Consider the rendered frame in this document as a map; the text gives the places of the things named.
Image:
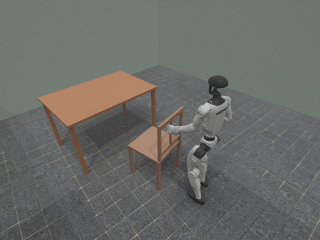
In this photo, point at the left robot upper arm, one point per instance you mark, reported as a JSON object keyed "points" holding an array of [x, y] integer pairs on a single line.
{"points": [[202, 112]]}

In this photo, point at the humanoid robot torso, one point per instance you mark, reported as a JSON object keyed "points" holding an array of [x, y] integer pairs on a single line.
{"points": [[212, 124]]}

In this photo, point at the left robot forearm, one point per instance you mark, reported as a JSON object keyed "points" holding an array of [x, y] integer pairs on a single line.
{"points": [[183, 129]]}

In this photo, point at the right robot upper arm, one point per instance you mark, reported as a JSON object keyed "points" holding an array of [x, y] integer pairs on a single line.
{"points": [[228, 115]]}

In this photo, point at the table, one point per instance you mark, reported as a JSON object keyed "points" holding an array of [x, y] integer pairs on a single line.
{"points": [[84, 101]]}

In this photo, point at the left robot shin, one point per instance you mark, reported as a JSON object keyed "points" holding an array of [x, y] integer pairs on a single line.
{"points": [[195, 183]]}

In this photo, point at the left robot hand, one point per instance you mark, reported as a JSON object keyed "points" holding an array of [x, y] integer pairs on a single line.
{"points": [[169, 129]]}

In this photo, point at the chair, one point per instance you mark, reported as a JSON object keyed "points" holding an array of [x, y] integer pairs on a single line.
{"points": [[156, 145]]}

